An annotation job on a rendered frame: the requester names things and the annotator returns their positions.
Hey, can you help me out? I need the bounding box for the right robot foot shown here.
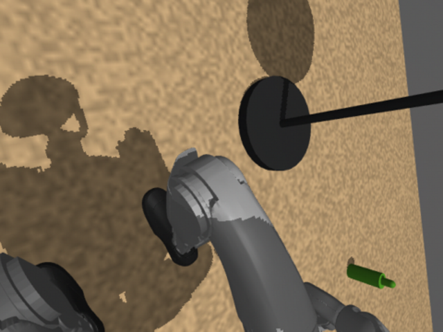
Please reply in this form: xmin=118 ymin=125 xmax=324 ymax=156
xmin=142 ymin=187 xmax=198 ymax=266

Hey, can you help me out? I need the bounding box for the left robot foot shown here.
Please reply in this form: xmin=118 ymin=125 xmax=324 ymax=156
xmin=36 ymin=262 xmax=105 ymax=332

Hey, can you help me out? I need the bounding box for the right robot arm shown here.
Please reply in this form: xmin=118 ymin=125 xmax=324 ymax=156
xmin=335 ymin=304 xmax=389 ymax=332

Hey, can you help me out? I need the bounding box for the floor lamp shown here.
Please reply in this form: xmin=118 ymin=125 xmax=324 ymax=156
xmin=238 ymin=76 xmax=443 ymax=171

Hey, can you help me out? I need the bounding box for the right robot hand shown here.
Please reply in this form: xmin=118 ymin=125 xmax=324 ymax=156
xmin=304 ymin=282 xmax=346 ymax=332

